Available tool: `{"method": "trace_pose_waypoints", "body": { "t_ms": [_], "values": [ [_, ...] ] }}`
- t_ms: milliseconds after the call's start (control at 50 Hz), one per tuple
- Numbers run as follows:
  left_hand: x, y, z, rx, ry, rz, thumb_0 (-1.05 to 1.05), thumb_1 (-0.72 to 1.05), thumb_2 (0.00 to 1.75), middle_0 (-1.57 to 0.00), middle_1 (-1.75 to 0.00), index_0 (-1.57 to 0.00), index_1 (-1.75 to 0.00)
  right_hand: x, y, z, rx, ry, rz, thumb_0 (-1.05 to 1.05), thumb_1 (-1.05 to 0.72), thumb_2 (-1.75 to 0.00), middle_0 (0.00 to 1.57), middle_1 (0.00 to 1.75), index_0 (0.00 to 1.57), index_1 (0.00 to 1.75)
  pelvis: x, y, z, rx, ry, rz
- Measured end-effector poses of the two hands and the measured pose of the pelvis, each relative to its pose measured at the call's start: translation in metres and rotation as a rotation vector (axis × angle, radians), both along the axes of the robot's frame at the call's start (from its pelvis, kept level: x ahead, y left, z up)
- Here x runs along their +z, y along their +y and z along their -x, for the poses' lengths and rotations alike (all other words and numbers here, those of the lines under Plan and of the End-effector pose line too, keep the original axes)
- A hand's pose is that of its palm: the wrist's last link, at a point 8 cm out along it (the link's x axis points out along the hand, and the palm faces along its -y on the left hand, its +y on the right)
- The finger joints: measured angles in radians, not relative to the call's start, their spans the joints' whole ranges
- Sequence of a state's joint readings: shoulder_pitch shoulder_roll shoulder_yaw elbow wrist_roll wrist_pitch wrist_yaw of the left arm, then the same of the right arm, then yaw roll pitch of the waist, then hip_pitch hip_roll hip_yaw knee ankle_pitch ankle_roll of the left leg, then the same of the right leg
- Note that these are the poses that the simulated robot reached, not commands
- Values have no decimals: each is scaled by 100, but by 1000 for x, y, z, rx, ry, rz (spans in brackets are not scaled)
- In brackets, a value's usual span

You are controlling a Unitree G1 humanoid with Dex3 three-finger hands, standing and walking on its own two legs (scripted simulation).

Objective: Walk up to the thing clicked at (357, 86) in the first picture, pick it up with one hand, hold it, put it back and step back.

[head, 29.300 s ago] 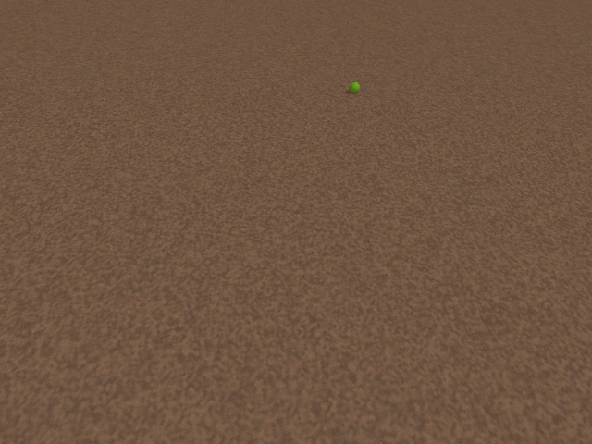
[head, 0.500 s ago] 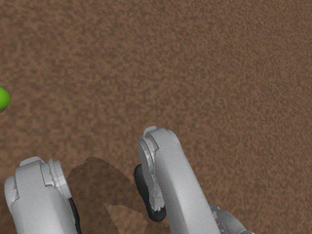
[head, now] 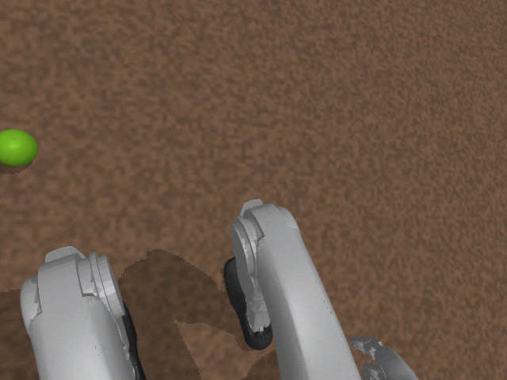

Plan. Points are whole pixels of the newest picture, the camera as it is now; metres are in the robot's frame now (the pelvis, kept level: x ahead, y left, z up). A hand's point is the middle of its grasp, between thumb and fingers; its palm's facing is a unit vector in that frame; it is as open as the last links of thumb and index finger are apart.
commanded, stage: home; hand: left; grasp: from above
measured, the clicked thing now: (15, 147) +0.53 +0.28 -0.30
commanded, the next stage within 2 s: none
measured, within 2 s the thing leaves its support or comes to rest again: neither
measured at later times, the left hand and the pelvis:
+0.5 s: hand out of the picture +0.45 +0.29 -0.04, palm faces -0.34 -0.43 -0.84, open 9.4 cm; pelvis +0.01 +0.00 +0.07, yaw +3 degrees
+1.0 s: hand out of the picture +0.28 +0.23 +0.16, palm faces +0.06 -0.93 -0.37, open 7.4 cm; pelvis +0.04 +0.00 +0.26, yaw +8 degrees
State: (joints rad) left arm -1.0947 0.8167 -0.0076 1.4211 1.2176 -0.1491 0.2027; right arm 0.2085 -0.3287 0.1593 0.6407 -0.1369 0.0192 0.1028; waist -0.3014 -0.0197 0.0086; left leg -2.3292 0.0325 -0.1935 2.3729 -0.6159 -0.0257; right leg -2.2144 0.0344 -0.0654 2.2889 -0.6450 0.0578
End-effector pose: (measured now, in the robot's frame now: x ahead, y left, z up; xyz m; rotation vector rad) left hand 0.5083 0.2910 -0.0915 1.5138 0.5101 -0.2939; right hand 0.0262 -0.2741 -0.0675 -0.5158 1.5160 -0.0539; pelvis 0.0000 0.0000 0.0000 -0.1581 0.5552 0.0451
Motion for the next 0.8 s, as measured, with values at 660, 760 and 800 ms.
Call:
{"method": "trace_pose_waypoints", "body": {
  "t_ms": [660, 760, 800],
  "values": [
    [164, 11, 136, 456, -85, 506, 0, 77, 92, -22, -37, -22, -37, 95, 23, -141, 5, -366, -150, 0, -91, -89, 20, 30, 20, 30, 131, 1, -13, 51, 25, -46],
    [200, 9, 175, 583, -91, 621, 1, 85, 91, -22, -32, -21, -33, 139, 33, -179, 44, -496, -162, 1, -91, -89, 20, 30, 20, 30, 167, 0, -16, 69, -13, -57],
    [215, 6, 189, 641, -90, 675, 1, 87, 90, -22, -32, -21, -32, 157, 39, -192, 54, -545, -170, 1, -91, -89, 20, 30, 20, 30, 182, 0, -18, 75, -30, -60]
  ]
}}
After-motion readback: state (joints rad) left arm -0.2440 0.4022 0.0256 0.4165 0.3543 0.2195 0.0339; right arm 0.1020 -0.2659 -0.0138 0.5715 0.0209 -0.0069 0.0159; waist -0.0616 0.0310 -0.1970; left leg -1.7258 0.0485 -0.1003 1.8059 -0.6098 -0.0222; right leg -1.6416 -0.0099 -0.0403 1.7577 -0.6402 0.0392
